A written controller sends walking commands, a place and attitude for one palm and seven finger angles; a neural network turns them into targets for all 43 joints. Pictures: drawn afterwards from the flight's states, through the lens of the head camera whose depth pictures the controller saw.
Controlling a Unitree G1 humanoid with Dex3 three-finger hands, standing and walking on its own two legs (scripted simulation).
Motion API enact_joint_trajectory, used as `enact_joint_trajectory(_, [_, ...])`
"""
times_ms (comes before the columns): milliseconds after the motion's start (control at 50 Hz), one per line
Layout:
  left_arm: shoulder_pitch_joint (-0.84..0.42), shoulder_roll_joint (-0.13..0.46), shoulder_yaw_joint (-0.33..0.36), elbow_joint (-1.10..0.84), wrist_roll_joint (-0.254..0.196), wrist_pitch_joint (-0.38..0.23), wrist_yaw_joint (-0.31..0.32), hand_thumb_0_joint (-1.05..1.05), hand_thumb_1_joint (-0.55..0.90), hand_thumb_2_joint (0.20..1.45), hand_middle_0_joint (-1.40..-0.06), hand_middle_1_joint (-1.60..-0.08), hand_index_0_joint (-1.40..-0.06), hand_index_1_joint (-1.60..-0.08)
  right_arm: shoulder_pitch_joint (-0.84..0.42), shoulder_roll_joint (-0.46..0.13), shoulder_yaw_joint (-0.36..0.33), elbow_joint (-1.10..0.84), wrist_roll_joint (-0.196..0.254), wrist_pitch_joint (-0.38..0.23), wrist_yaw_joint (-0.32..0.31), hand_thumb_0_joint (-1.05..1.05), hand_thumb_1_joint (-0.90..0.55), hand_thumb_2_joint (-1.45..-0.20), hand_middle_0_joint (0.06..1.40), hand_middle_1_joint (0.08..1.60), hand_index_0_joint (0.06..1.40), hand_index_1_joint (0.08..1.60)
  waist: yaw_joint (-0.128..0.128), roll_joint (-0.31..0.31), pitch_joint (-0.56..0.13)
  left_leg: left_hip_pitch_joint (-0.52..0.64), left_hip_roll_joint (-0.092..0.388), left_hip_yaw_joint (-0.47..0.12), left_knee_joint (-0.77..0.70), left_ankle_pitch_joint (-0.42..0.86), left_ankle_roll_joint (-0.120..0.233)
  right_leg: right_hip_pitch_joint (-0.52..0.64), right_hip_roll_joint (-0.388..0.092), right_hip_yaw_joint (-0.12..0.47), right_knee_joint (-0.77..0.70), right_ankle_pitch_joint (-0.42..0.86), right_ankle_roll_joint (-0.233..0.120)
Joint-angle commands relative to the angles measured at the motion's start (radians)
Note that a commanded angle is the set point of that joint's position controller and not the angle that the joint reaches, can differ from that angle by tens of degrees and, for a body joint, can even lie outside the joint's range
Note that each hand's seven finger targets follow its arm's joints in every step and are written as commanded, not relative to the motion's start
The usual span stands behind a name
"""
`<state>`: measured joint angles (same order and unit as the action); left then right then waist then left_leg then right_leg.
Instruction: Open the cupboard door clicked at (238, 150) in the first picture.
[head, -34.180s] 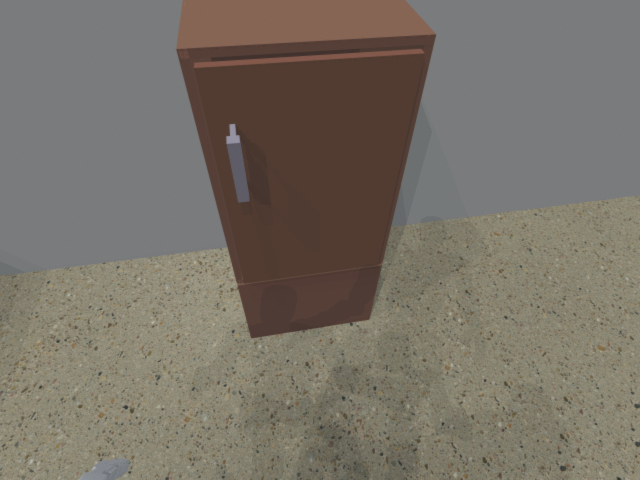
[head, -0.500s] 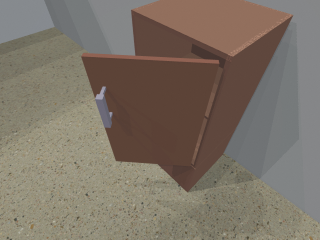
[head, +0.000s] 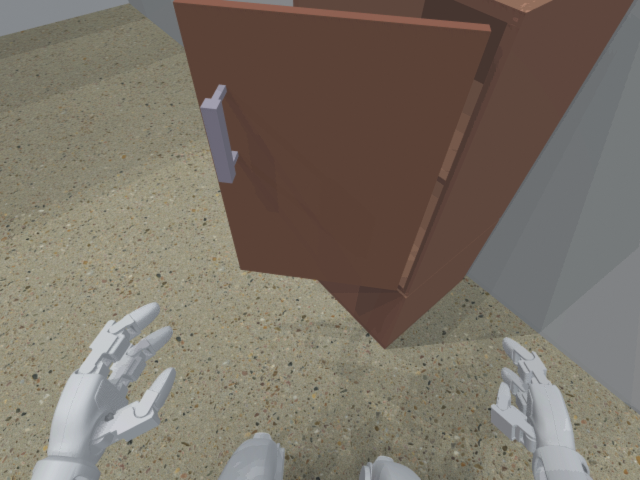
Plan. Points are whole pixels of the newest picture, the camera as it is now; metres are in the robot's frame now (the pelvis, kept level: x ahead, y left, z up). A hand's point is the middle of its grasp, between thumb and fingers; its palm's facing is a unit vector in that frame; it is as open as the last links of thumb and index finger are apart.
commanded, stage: raise the hand with hooked fingers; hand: left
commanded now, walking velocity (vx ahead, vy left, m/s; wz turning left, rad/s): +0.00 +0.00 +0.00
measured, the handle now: (223, 135) +0.56 +0.20 +0.10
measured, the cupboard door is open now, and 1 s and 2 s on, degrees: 42 42 42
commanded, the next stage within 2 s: move the hooked fingers beside the handle in 1.66 s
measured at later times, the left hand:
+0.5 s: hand (113, 336) +0.25 +0.25 +0.07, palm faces -0.02 -1.00 -0.05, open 11.7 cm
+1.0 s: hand (65, 282) +0.28 +0.30 +0.11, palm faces +0.00 -1.00 -0.05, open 13.9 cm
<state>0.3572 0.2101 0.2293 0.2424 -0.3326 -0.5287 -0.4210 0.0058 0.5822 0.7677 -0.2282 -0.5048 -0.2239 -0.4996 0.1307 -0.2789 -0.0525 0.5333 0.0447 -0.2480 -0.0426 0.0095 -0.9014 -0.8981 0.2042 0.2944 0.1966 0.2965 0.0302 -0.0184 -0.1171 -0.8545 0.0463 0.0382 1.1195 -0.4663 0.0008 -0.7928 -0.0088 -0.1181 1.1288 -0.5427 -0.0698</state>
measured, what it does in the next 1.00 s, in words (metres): stands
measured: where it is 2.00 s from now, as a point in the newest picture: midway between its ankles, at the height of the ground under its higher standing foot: outside the picture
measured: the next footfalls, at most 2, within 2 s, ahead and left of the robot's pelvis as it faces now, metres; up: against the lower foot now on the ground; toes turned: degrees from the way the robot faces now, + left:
none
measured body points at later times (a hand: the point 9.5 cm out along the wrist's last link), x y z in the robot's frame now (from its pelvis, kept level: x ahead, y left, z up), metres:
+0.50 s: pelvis +0.00 +0.03 +0.02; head +0.06 +0.04 +0.47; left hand +0.24 +0.31 +0.07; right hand +0.14 -0.23 -0.06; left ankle +0.05 +0.12 -0.65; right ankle +0.02 -0.08 -0.65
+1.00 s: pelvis +0.02 +0.04 +0.04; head +0.06 +0.06 +0.49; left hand +0.28 +0.36 +0.11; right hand +0.19 -0.19 -0.03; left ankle +0.05 +0.12 -0.65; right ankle +0.02 -0.08 -0.65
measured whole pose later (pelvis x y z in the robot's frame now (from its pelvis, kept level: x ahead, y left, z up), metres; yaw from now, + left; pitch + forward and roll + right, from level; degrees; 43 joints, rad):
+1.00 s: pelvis +0.02 +0.04 +0.04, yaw +0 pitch +8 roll -3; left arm 0.05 0.40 0.37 0.31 -0.35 -0.26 -0.48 -0.01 -0.48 0.32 -0.30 -1.18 -0.30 -1.18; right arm 0.25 -0.26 0.06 0.56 0.05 -0.22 -0.07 0.01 -0.90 -0.90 0.21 0.30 0.20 0.30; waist 0.00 0.03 -0.07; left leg -0.66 0.02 0.04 0.90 -0.40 0.06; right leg -0.56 -0.01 -0.11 0.83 -0.42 -0.01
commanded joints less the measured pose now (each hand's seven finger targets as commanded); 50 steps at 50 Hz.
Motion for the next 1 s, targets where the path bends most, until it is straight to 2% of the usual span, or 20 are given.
enact_joint_trajectory(0, [-0.286,0.205,0.032,-0.418,-0.002,-0.068,0.03,0.0,0.363,0.67,-0.238,-0.645,-0.238,-0.645,0.042,-0.097,-0.004,-0.11,-0.009,-0.048,-0.039,0.0,-0.9,-0.9,0.2,0.3,0.2,0.3,-0.084,0.072,-0.159,0.109,-0.026,-0.051,-0.094,0.105,0.042,0.052,0.003,0.222,-0.305,0.022,0.062])
enact_joint_trajectory(40, [-0.251,0.207,0.027,-0.381,0.014,-0.039,0.026,0.0,0.317,0.65,-0.242,-0.675,-0.242,-0.675,0.051,-0.097,0.001,-0.091,-0.007,-0.056,-0.048,0.0,-0.9,-0.9,0.2,0.3,0.2,0.3,-0.082,0.112,-0.155,0.126,-0.024,-0.062,-0.113,0.106,0.04,0.047,0.009,0.192,-0.301,0.039,0.054])
enact_joint_trajectory(80, [-0.206,0.22,0.054,-0.319,0.007,0.013,0.016,0.0,0.27,0.63,-0.245,-0.705,-0.245,-0.705,0.048,-0.099,0.004,-0.083,-0.002,-0.057,-0.053,0.0,-0.9,-0.9,0.2,0.3,0.2,0.3,-0.073,0.089,-0.159,0.126,-0.026,-0.068,-0.135,0.106,0.039,0.067,0.012,0.176,-0.316,0.047,0.057])
enact_joint_trajectory(160, [-0.157,0.253,0.123,-0.276,-0.024,0.112,0.001,0.0,0.177,0.59,-0.252,-0.765,-0.252,-0.765,0.039,-0.099,0.01,-0.097,0.002,-0.048,-0.052,0.0,-0.9,-0.9,0.2,0.3,0.2,0.3,-0.03,0.081,-0.216,0.157,-0.033,-0.07,-0.182,0.158,0.035,0.157,0.008,0.158,-0.329,0.103,0.062])
enact_joint_trajectory(200, [-0.128,0.262,0.154,-0.236,-0.033,0.143,0.007,0.0,0.13,0.57,-0.255,-0.795,-0.255,-0.795,0.035,-0.097,0.013,-0.102,-0.002,-0.043,-0.048,0.0,-0.9,-0.9,0.2,0.3,0.2,0.3,-0.01,0.056,-0.216,0.169,-0.033,-0.079,-0.207,0.188,0.032,0.182,0.018,0.131,-0.319,0.143,0.056])
enact_joint_trajectory(260, [-0.124,0.24,0.143,-0.29,-0.034,0.124,0.031,0.0,0.06,0.54,-0.26,-0.84,-0.26,-0.84,0.048,-0.092,0.011,-0.1,-0.005,-0.049,-0.039,0.0,-0.9,-0.9,0.2,0.3,0.2,0.3,-0.014,0.061,-0.234,0.215,-0.034,-0.079,-0.236,0.215,0.032,0.182,0.019,0.104,-0.316,0.192,0.059])
enact_joint_trajectory(300, [-0.132,0.252,0.152,-0.263,-0.029,0.116,0.039,0.0,0.013,0.52,-0.263,-0.87,-0.263,-0.87,0.054,-0.097,0.009,-0.095,-0.008,-0.049,-0.035,0.0,-0.9,-0.9,0.2,0.3,0.2,0.3,-0.02,0.03,-0.192,0.212,-0.032,-0.083,-0.245,0.215,0.03,0.17,0.026,0.09,-0.314,0.194,0.055])
enact_joint_trajectory(340, [-0.133,0.233,0.131,-0.266,-0.021,0.099,0.04,0.0,-0.033,0.5,-0.267,-0.9,-0.267,-0.9,0.066,-0.104,0.009,-0.094,-0.008,-0.053,-0.03,0.0,-0.9,-0.9,0.2,0.3,0.2,0.3,-0.025,0.061,-0.185,0.231,-0.034,-0.08,-0.264,0.203,0.029,0.151,0.026,0.074,-0.312,0.187,0.053])
enact_joint_trajectory(380, [-0.155,0.242,0.13,-0.263,-0.018,0.092,0.042,0.0,-0.08,0.48,-0.27,-0.93,-0.27,-0.93,0.079,-0.111,0.006,-0.092,-0.006,-0.055,-0.03,0.0,-0.9,-0.9,0.2,0.3,0.2,0.3,-0.037,0.039,-0.183,0.242,-0.032,-0.083,-0.274,0.18,0.03,0.138,0.026,0.068,-0.321,0.163,0.056])
enact_joint_trajectory(400, [-0.167,0.264,0.147,-0.246,-0.022,0.095,0.037,0.0,-0.103,0.47,-0.272,-0.945,-0.272,-0.945,0.078,-0.117,0.007,-0.093,-0.006,-0.055,-0.033,0.0,-0.9,-0.9,0.2,0.3,0.2,0.3,-0.032,0.039,-0.163,0.238,-0.032,-0.085,-0.276,0.178,0.029,0.14,0.03,0.072,-0.323,0.161,0.051])
enact_joint_trajectory(440, [-0.199,0.277,0.151,-0.271,-0.022,0.089,0.029,0.0,-0.15,0.45,-0.275,-0.975,-0.275,-0.975,0.089,-0.124,0.009,-0.094,-0.004,-0.056,-0.035,0.0,-0.9,-0.9,0.2,0.3,0.2,0.3,-0.034,0.077,-0.18,0.265,-0.033,-0.084,-0.291,0.176,0.028,0.145,0.027,0.069,-0.326,0.162,0.05])
enact_joint_trajectory(500, [-0.242,0.307,0.166,-0.273,-0.023,0.096,0.027,0.0,-0.22,0.42,-0.28,-1.02,-0.28,-1.02,0.098,-0.132,0.014,-0.094,-0.003,-0.056,-0.039,0.0,-0.9,-0.9,0.2,0.3,0.2,0.3,-0.035,0.086,-0.176,0.292,-0.028,-0.096,-0.31,0.173,0.025,0.152,0.034,0.059,-0.327,0.167,0.044])
enact_joint_trajectory(540, [-0.245,0.307,0.169,-0.29,-0.026,0.098,0.026,0.0,-0.267,0.4,-0.283,-1.05,-0.283,-1.05,0.104,-0.13,0.014,-0.096,-0.002,-0.057,-0.039,0.0,-0.9,-0.9,0.2,0.3,0.2,0.3,-0.033,0.125,-0.205,0.337,-0.028,-0.096,-0.32,0.211,0.023,0.164,0.032,0.055,-0.33,0.206,0.043])
enact_joint_trajectory(560, [-0.243,0.304,0.171,-0.277,-0.03,0.104,0.026,0.0,-0.29,0.39,-0.285,-1.065,-0.285,-1.065,0.104,-0.13,0.015,-0.094,-0.002,-0.056,-0.039,0.0,-0.9,-0.9,0.2,0.3,0.2,0.3,-0.036,0.104,-0.198,0.339,-0.027,-0.098,-0.325,0.215,0.022,0.167,0.034,0.05,-0.334,0.212,0.045])
enact_joint_trajectory(620, [-0.274,0.312,0.168,-0.257,-0.027,0.124,0.014,0.0,-0.36,0.36,-0.29,-1.11,-0.29,-1.11,0.103,-0.136,0.021,-0.097,0.0,-0.051,-0.036,0.0,-0.9,-0.9,0.2,0.3,0.2,0.3,-0.037,0.137,-0.174,0.36,-0.025,-0.102,-0.338,0.236,0.017,0.167,0.038,0.044,-0.339,0.234,0.041])
enact_joint_trajectory(700, [-0.325,0.338,0.184,-0.215,-0.027,0.162,-0.003,0.0,-0.453,0.32,-0.297,-1.17,-0.297,-1.17,0.107,-0.144,0.026,-0.101,0.002,-0.041,-0.04,0.0,-0.9,-0.9,0.2,0.3,0.2,0.3,-0.039,0.113,-0.157,0.375,-0.023,-0.111,-0.356,0.252,0.014,0.185,0.042,0.038,-0.353,0.253,0.039])
enact_joint_trajectory(740, [-0.357,0.346,0.186,-0.23,-0.026,0.173,-0.012,0.0,-0.5,0.3,-0.3,-1.2,-0.3,-1.2,0.105,-0.143,0.027,-0.105,0.003,-0.039,-0.041,0.0,-0.9,-0.9,0.2,0.3,0.2,0.3,-0.037,0.146,-0.186,0.41,-0.022,-0.11,-0.362,0.278,0.012,0.192,0.04,0.038,-0.359,0.27,0.041])
enact_joint_trajectory(800, [-0.386,0.38,0.22,-0.188,-0.033,0.19,-0.021,0.0,-0.5,0.3,-0.3,-1.2,-0.3,-1.2,0.11,-0.147,0.03,-0.101,0.0,-0.035,-0.044,0.0,-0.9,-0.9,0.2,0.3,0.2,0.3,-0.035,0.107,-0.179,0.417,-0.023,-0.112,-0.368,0.309,0.011,0.214,0.043,0.036,-0.369,0.298,0.04])
enact_joint_trajectory(840, [-0.417,0.379,0.219,-0.185,-0.036,0.196,-0.036,0.0,-0.5,0.3,-0.3,-1.2,-0.3,-1.2,0.107,-0.145,0.032,-0.101,0.001,-0.03,-0.043,0.0,-0.9,-0.9,0.2,0.3,0.2,0.3,-0.036,0.135,-0.194,0.435,-0.025,-0.107,-0.373,0.319,0.009,0.22,0.041,0.037,-0.376,0.307,0.041])
enact_joint_trajectory(980, [-0.522,0.43,0.251,-0.098,-0.044,0.217,-0.077,0.0,-0.5,0.3,-0.3,-1.2,-0.3,-1.2,0.105,-0.151,0.037,-0.092,0.006,-0.02,-0.055,0.0,-0.9,-0.9,0.2,0.3,0.2,0.3,-0.04,0.125,-0.169,0.448,-0.026,-0.109,-0.402,0.277,0.012,0.227,0.04,0.042,-0.412,0.277,0.038])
